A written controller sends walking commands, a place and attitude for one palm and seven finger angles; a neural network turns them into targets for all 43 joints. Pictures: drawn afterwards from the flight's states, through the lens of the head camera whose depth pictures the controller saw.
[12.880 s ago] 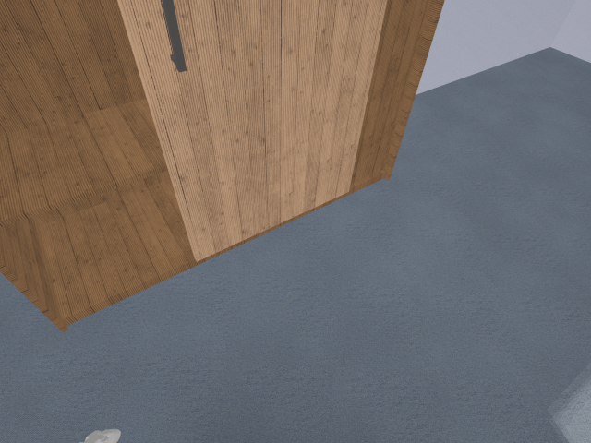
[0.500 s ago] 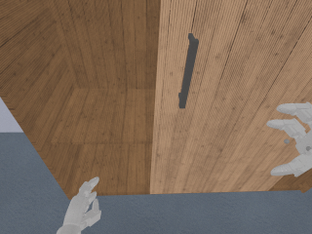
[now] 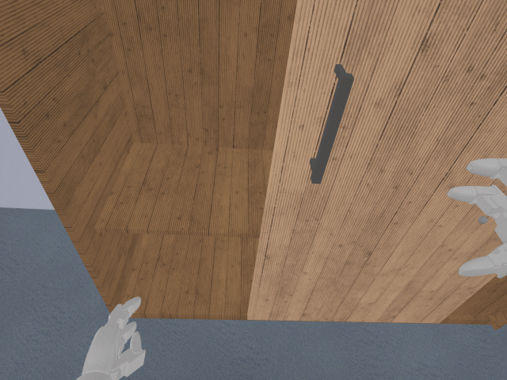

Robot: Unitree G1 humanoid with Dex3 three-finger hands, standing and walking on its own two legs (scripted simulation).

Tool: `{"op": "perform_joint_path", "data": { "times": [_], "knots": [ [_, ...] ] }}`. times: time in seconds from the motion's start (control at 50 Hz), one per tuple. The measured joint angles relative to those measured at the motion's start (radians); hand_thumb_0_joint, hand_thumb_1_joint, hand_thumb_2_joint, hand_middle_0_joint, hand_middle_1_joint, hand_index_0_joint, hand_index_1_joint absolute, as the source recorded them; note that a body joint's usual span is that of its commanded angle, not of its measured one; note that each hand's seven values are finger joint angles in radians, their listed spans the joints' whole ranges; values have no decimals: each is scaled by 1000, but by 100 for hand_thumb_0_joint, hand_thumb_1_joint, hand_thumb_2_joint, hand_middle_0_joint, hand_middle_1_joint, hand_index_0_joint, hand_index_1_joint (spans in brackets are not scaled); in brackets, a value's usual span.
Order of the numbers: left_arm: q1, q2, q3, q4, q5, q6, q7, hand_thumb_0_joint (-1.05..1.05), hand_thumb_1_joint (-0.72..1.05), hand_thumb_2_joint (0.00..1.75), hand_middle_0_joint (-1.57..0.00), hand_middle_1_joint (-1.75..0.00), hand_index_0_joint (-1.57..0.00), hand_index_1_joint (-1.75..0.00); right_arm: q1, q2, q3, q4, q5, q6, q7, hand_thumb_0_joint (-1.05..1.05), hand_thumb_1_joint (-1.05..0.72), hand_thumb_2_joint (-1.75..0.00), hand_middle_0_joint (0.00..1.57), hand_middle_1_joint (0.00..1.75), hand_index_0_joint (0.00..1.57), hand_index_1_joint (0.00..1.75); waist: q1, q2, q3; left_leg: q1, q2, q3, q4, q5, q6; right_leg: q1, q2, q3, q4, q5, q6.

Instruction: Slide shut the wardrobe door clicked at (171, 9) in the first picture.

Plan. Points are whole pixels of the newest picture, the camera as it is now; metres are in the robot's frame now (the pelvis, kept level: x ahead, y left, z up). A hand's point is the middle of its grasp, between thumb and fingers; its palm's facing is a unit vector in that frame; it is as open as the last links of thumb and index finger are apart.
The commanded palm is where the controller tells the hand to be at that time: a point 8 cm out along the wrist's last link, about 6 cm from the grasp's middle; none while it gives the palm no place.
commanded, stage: raise the hand with hooked fingers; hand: right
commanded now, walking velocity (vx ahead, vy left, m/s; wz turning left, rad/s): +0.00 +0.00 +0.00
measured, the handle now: (326, 128) +0.50 -0.11 +0.18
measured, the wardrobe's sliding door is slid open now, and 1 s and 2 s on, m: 0.49 0.49 0.49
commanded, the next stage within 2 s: move the hooked fingers beside the handle in 0.16 s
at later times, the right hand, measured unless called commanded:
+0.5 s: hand (468, 208) +0.29 -0.26 +0.21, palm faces +0.04 +0.99 -0.09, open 14.0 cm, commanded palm +0.27 -0.30 +0.21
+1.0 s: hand (431, 181) +0.34 -0.23 +0.21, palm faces +0.01 +1.00 -0.05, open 14.0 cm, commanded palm +0.32 -0.28 +0.20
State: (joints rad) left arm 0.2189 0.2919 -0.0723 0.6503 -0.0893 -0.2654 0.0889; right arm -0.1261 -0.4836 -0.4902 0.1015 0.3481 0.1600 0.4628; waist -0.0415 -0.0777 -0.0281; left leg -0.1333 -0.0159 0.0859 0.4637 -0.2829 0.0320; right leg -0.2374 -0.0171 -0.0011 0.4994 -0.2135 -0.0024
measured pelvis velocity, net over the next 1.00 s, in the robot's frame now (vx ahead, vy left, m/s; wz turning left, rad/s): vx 0.00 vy -0.01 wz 0.01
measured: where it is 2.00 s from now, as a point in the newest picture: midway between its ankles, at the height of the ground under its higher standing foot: outside the picture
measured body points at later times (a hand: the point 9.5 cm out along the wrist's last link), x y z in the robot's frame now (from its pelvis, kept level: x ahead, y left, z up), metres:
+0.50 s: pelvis +0.00 +0.00 +0.00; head -0.02 +0.03 +0.45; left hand +0.20 +0.23 -0.07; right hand +0.28 -0.32 +0.21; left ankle -0.02 +0.10 -0.74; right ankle +0.04 -0.12 -0.74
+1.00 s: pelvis +0.00 -0.01 +0.00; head -0.02 +0.01 +0.45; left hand +0.18 +0.21 -0.08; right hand +0.34 -0.29 +0.21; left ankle -0.02 +0.10 -0.74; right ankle +0.04 -0.12 -0.74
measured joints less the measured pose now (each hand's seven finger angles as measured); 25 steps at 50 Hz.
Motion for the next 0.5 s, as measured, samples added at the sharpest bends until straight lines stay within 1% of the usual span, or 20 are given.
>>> {"op": "perform_joint_path", "data": {
  "times": [0.1, 0.28, 0.42, 0.5],
  "knots": [
    [-5, -3, -1, 1, -3, -5, 3, 1, 90, 90, -20, -30, -20, -30, -15, -8, -6, 21, -1, 3, -4, -1, 50, -30, 31, 120, 30, 120, -2, -6, 0, 2, -6, 2, 1, -2, 5, 1, -6, 3, 3, -3, 6],
    [-12, -3, -3, 0, -6, -5, 0, 1, 90, 90, -20, -30, -20, -30, -17, -9, -4, 37, 9, 5, 12, -1, 50, -30, 31, 120, 30, 120, -5, -17, -11, -10, -7, 2, 13, -10, 7, -9, -7, 3, 12, -9, 8],
    [-12, -2, -1, 6, -6, -8, 5, 1, 90, 90, -20, -30, -20, -30, -60, 11, 25, 61, -6, -4, -5, -1, 50, -30, 31, 120, 30, 120, -9, -13, -4, -11, -1, 5, 19, -13, 4, -11, -1, 7, 15, -9, 5],
    [-14, -7, -3, 9, -3, -6, 4, 1, 90, 90, -20, -30, -20, -30, -77, 19, 36, 70, -9, -11, -13, -1, 50, -30, 31, 120, 30, 120, -5, -8, -6, -12, 1, 2, 17, -12, 1, -12, 1, 3, 14, -9, 1]
  ]
}}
